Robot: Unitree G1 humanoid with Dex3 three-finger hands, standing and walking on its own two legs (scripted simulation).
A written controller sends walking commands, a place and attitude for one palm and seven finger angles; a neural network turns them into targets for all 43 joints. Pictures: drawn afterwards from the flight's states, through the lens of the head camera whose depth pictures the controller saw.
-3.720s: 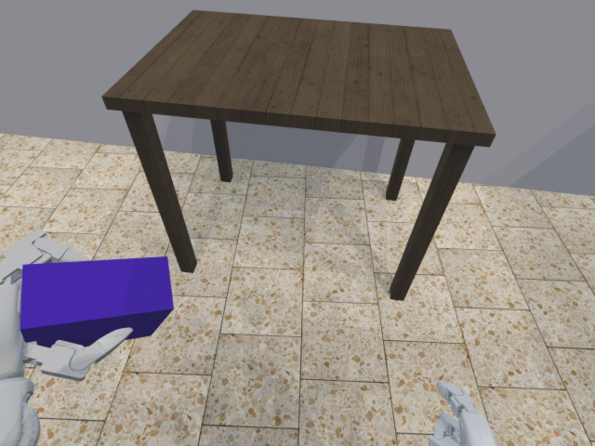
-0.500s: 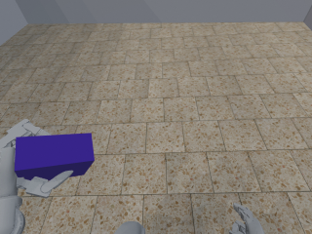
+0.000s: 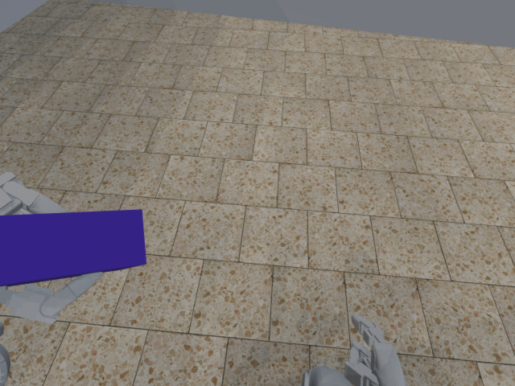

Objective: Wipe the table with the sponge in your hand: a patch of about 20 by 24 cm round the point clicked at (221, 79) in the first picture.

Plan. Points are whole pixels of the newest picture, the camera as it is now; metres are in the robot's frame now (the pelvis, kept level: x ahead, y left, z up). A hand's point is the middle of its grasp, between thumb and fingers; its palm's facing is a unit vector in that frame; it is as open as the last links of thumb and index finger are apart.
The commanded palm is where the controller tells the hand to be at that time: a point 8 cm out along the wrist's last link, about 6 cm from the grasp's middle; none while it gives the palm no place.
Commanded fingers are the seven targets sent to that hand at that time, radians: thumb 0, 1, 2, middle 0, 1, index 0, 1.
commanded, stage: walk around to get in front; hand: left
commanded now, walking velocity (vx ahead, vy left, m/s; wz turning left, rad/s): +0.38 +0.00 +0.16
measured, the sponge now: (90, 247) +0.23 +0.20 +0.17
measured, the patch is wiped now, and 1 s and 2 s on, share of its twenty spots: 0.00 0.00 0.00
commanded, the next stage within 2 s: turn to face it in 1.66 s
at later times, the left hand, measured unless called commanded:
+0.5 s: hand (96, 155) +0.35 +0.23 +0.19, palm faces +0.51 -0.75 -0.42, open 9.4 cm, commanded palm +0.30 +0.27 +0.18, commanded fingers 0.00 0.10 1.30 -1.20 -1.60 -1.20 -1.60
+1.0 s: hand (145, 111) +0.47 +0.20 +0.17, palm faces +0.58 -0.69 -0.42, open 9.4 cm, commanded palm +0.39 +0.24 +0.18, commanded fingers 0.00 0.10 1.30 -1.20 -1.60 -1.20 -1.60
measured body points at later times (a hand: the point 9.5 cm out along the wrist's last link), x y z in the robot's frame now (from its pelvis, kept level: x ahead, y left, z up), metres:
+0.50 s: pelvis +0.16 -0.03 -0.01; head +0.19 -0.02 +0.44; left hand +0.32 +0.26 +0.21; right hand +0.35 -0.29 -0.08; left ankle +0.24 +0.10 -0.74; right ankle +0.10 -0.14 -0.74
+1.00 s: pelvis +0.30 -0.07 -0.01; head +0.33 -0.09 +0.44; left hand +0.43 +0.24 +0.19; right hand +0.50 -0.27 -0.13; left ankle +0.25 +0.06 -0.64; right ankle +0.32 -0.17 -0.74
